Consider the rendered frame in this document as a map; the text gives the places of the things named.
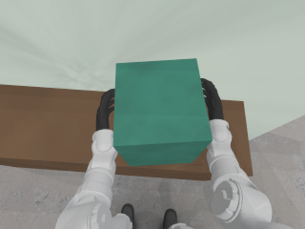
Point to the robot left hand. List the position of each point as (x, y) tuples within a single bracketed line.
[(104, 110)]

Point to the robot right forearm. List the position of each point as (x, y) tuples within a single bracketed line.
[(222, 162)]

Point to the robot right hand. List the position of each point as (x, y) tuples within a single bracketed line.
[(212, 100)]

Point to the pedestal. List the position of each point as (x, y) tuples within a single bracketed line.
[(51, 129)]

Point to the robot left forearm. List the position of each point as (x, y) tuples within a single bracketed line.
[(99, 177)]

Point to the robot left upper arm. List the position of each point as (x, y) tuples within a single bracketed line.
[(91, 215)]

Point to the left robot shin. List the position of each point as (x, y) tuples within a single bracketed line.
[(122, 215)]

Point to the carton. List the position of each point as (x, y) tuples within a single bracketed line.
[(160, 115)]

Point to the robot left thigh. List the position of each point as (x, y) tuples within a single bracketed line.
[(120, 222)]

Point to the robot right upper arm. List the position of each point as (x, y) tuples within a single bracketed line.
[(239, 206)]

